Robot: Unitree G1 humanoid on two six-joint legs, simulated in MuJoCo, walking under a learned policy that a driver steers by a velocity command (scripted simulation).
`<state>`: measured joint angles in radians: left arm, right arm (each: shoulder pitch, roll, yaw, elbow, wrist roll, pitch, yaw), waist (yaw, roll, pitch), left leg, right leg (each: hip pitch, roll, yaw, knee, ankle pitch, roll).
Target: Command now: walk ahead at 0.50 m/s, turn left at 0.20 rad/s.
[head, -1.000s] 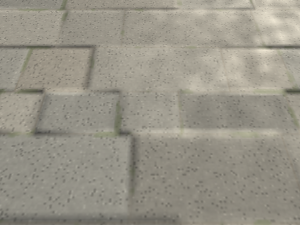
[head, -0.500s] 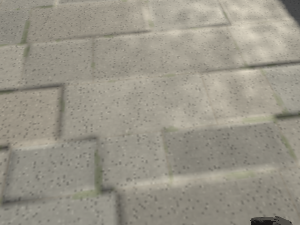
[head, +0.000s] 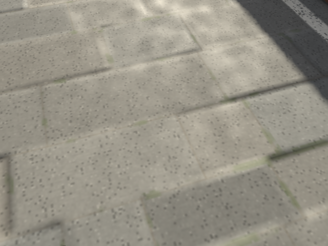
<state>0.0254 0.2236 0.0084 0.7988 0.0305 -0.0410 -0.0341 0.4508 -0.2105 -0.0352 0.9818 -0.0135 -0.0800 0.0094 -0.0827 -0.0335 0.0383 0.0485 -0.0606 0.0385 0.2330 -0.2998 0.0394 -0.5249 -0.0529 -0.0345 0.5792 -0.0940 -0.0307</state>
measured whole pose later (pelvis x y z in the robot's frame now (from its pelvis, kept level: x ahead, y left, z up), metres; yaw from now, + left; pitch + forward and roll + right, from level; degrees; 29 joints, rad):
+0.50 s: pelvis +0.23 +0.00 +0.00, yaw +11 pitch +0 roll -2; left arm 0.38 0.19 0.03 0.99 0.01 -0.08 0.02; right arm 0.09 -0.21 -0.03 0.86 -0.04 -0.03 0.02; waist 0.05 0.03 0.07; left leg -0.47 0.01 0.06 0.57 -0.07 0.07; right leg -0.01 0.00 -0.23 0.37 -0.35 -0.02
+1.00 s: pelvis +0.28 +0.00 +0.00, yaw +12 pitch -1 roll +0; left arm 0.32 0.15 0.01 1.09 0.01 -0.01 0.04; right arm 0.23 -0.19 -0.02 1.04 -0.01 0.01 -0.02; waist -0.02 0.02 0.00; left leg -0.25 -0.03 0.06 0.38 -0.10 0.05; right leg -0.16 0.00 -0.02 0.42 -0.23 0.00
